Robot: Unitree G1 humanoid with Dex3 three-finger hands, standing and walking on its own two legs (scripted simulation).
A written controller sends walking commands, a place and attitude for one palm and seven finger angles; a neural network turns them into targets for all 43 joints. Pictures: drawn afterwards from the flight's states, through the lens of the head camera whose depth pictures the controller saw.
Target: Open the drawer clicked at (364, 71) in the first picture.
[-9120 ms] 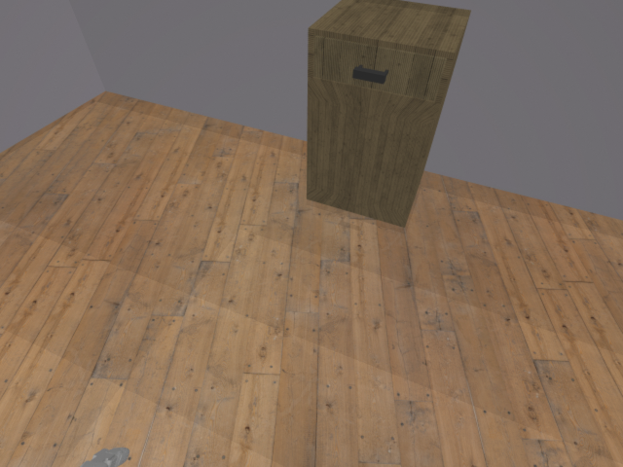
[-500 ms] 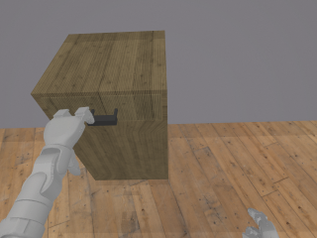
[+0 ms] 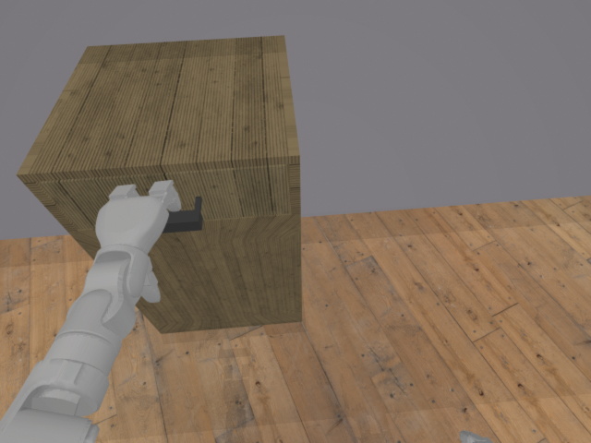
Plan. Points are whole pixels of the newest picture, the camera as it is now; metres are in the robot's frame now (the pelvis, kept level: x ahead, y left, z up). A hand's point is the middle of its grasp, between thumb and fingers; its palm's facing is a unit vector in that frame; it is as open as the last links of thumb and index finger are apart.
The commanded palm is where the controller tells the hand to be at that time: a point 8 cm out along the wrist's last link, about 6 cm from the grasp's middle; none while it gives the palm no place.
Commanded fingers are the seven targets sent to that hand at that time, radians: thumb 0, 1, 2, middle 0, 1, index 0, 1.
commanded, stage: move the hooked fingers above the handle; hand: left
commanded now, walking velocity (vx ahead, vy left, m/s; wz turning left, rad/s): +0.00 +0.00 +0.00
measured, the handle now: (173, 212) +0.51 +0.26 -0.06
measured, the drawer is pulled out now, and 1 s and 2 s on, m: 0.00 0.00 0.00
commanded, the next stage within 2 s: none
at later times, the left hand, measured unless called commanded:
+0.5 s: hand (170, 221) +0.44 +0.23 +0.01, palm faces -0.05 -0.03 -1.00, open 13.8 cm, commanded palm +0.43 +0.24 +0.06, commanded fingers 0.00 -0.50 0.30 -0.30 -1.20 -0.30 -1.20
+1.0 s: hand (153, 218) +0.46 +0.26 +0.00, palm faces -0.01 -0.05 -1.00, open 13.8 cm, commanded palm +0.44 +0.26 +0.06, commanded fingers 0.00 -0.50 0.30 -0.30 -1.20 -0.30 -1.20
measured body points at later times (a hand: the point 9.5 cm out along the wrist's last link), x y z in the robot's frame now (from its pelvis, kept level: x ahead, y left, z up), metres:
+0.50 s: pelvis -0.01 -0.01 -0.02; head +0.07 -0.01 +0.43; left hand +0.44 +0.23 +0.06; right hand +0.02 -0.29 -0.14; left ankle +0.00 +0.11 -0.72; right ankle -0.05 -0.14 -0.72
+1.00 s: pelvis -0.01 +0.01 -0.02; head +0.09 +0.01 +0.42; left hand +0.45 +0.26 +0.05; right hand +0.00 -0.27 -0.15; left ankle +0.00 +0.11 -0.72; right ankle -0.05 -0.14 -0.72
